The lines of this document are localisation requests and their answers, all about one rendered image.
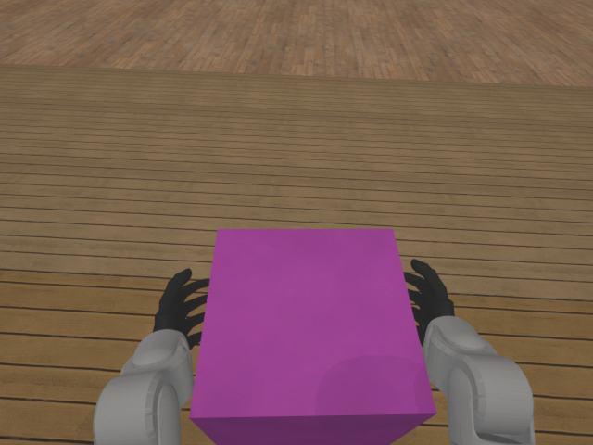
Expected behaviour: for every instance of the robot right forearm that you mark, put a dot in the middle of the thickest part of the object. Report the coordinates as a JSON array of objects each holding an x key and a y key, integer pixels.
[{"x": 490, "y": 401}]

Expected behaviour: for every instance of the right robot hand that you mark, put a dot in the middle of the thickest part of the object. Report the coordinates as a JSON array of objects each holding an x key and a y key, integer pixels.
[{"x": 433, "y": 301}]

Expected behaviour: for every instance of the left robot hand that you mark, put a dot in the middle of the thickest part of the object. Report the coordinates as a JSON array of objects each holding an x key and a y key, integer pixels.
[{"x": 173, "y": 310}]

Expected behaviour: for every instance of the robot left forearm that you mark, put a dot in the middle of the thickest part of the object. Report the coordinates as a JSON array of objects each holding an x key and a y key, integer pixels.
[{"x": 142, "y": 405}]

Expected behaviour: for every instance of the carton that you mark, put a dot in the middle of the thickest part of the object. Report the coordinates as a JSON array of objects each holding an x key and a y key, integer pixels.
[{"x": 309, "y": 339}]

